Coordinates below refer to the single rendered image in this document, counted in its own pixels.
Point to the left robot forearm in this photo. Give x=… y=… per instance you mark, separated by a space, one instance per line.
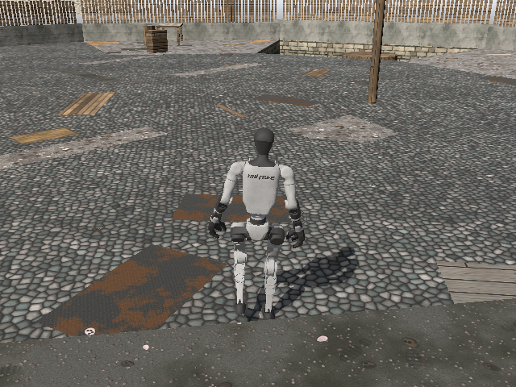
x=218 y=210

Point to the humanoid robot torso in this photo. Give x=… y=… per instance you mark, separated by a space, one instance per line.
x=260 y=186

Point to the right robot upper arm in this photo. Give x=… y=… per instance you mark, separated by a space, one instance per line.
x=290 y=187

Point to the right robot foot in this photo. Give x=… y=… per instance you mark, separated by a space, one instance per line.
x=267 y=315

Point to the left robot upper arm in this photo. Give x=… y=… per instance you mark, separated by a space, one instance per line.
x=230 y=182

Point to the left robot hand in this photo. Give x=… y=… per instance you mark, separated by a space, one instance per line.
x=218 y=226

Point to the right robot hand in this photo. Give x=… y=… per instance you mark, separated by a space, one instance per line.
x=297 y=235

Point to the right robot forearm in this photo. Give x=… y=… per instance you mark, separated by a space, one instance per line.
x=296 y=218

